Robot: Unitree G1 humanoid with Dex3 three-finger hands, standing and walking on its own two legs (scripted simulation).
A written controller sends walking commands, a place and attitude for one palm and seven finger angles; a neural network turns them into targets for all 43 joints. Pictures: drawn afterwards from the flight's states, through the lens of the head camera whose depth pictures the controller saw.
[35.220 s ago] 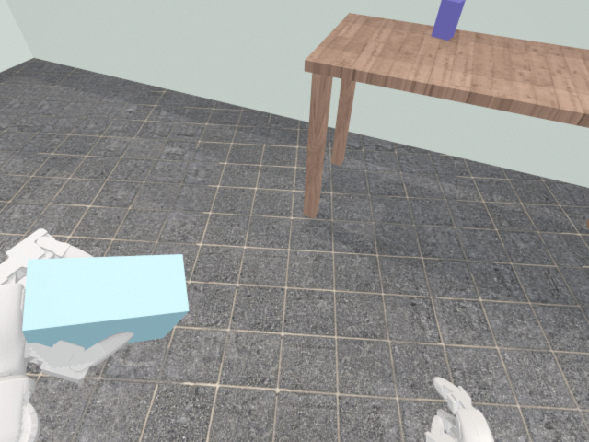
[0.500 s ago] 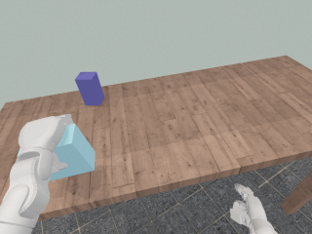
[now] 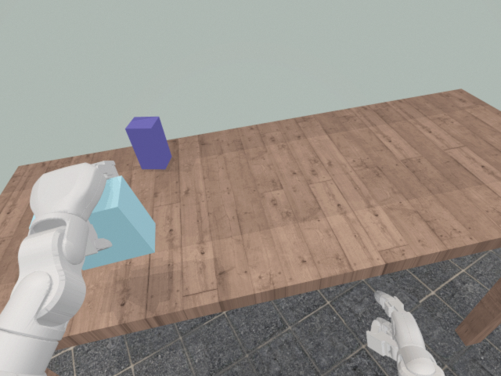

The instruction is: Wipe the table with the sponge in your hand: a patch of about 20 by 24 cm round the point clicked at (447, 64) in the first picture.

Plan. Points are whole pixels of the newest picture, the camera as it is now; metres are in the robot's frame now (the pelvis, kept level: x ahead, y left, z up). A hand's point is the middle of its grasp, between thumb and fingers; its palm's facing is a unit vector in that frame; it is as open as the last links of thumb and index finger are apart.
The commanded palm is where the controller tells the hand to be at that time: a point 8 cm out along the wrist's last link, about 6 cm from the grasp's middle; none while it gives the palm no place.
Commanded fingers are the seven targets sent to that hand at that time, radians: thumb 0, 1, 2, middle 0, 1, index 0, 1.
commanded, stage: lift the sponge slowly off the table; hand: left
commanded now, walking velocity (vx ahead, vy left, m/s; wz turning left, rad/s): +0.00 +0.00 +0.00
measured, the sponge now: (108, 233) +0.27 +0.29 +0.11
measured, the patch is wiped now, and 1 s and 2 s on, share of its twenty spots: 1.00 1.00 1.00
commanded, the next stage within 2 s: bring the sponge back beside the body in 0.30 s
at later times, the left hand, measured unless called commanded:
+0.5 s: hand (97, 209) +0.27 +0.28 +0.17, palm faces +0.11 -0.06 -0.99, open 9.9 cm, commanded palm +0.23 +0.28 +0.25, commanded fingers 0.00 0.10 1.30 -1.20 -1.60 -1.20 -1.60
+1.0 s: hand (83, 232) +0.24 +0.28 +0.16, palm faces +0.15 -0.08 -0.99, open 9.9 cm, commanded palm +0.19 +0.28 +0.23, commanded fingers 0.00 0.10 1.30 -1.20 -1.60 -1.20 -1.60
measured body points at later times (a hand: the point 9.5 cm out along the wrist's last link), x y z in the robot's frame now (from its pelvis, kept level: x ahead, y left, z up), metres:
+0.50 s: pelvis +0.00 +0.00 +0.00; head -0.02 -0.05 +0.44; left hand +0.26 +0.28 +0.23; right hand +0.25 -0.20 -0.08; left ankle +0.05 +0.15 -0.74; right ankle +0.00 -0.12 -0.74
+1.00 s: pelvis +0.00 +0.00 +0.00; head -0.03 -0.04 +0.44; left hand +0.22 +0.28 +0.21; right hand +0.25 -0.20 -0.07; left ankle +0.05 +0.15 -0.74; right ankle +0.00 -0.12 -0.74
